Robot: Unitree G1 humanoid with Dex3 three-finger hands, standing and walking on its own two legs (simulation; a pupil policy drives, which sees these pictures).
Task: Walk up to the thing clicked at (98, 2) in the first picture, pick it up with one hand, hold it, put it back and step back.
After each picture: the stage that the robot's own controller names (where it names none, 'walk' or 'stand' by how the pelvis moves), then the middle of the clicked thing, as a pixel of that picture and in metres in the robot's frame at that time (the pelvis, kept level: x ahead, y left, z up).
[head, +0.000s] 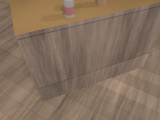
stand; out of the picture +1.01 -0.12 +0.11
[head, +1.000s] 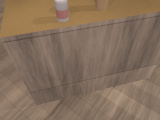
rise first; out of the picture +0.90 -0.08 +0.13
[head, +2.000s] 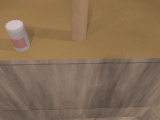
walk; (79, 13) +0.60 +0.09 +0.12
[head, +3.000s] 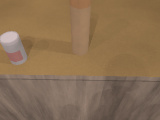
walk; (80, 25) +0.52 +0.03 +0.14
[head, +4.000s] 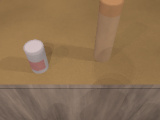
stand; (105, 33) +0.48 -0.06 +0.12
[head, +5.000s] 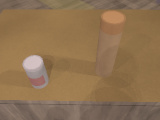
stand; (107, 48) +0.43 -0.07 +0.11
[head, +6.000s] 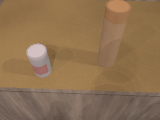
stand; (111, 38) +0.46 -0.08 +0.11
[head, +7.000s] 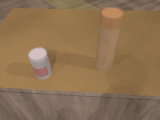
stand; (107, 43) +0.47 -0.07 +0.11
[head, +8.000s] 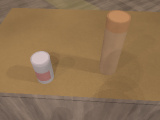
stand; (112, 47) +0.44 -0.08 +0.10
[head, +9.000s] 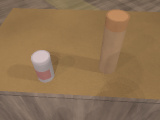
stand; (111, 46) +0.45 -0.08 +0.10
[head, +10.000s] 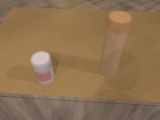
stand; (113, 47) +0.44 -0.09 +0.10
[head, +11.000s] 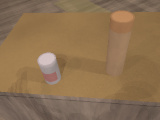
rise first; (117, 47) +0.44 -0.09 +0.11
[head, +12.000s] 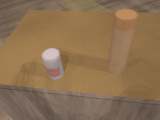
go down; (120, 45) +0.46 -0.09 +0.11
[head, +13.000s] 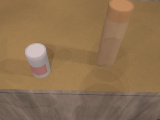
go down; (111, 38) +0.45 -0.10 +0.12
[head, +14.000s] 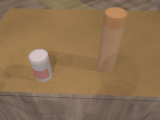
go down; (109, 44) +0.46 -0.10 +0.11
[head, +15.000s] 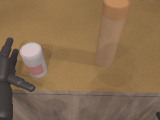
close in; (108, 36) +0.45 -0.08 +0.14
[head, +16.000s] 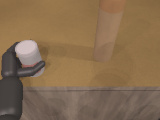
close; (106, 30) +0.46 -0.08 +0.15
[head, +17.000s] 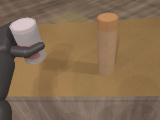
lift; (106, 47) +0.47 -0.08 +0.13
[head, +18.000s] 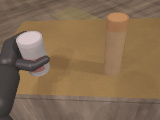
hold; (114, 47) +0.46 -0.10 +0.12
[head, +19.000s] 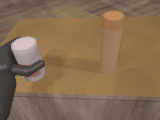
hold; (110, 46) +0.47 -0.09 +0.12
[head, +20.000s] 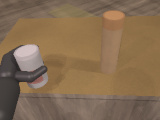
crouch; (110, 45) +0.47 -0.09 +0.12
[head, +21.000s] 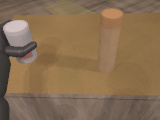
crouch; (108, 44) +0.46 -0.09 +0.12
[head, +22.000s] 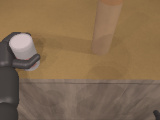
lower; (105, 23) +0.48 -0.08 +0.14
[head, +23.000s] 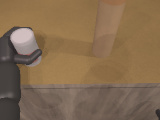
lower; (106, 24) +0.46 -0.08 +0.16
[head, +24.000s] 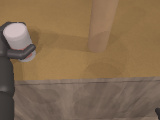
lower; (101, 19) +0.47 -0.08 +0.16
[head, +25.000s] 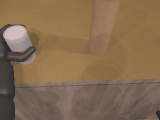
lower; (102, 21) +0.47 -0.08 +0.16
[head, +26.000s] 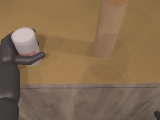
open; (109, 24) +0.46 -0.09 +0.16
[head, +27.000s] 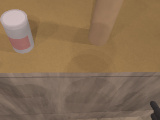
rise; (106, 9) +0.48 -0.09 +0.18
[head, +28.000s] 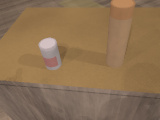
sink last; (117, 37) +0.47 -0.08 +0.15
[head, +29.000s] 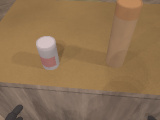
stand; (120, 37) +0.45 -0.10 +0.14
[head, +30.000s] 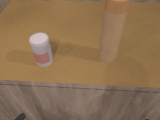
stand; (111, 31) +0.47 -0.09 +0.15
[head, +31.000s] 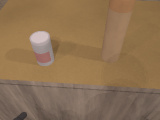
stand; (115, 31) +0.46 -0.09 +0.16
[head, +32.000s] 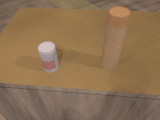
stand; (113, 42) +0.47 -0.09 +0.11
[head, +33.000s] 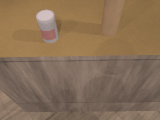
walk; (113, 5) +0.58 -0.09 +0.13
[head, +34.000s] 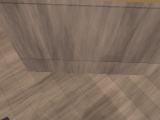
walk; out of the picture +0.87 -0.10 +0.14
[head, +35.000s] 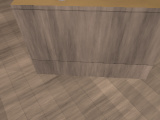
walk; out of the picture +1.08 -0.08 +0.13
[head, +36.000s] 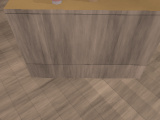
stand; out of the picture +1.06 -0.07 +0.11
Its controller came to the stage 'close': yes
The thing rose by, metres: 0.00
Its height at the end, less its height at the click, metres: +0.00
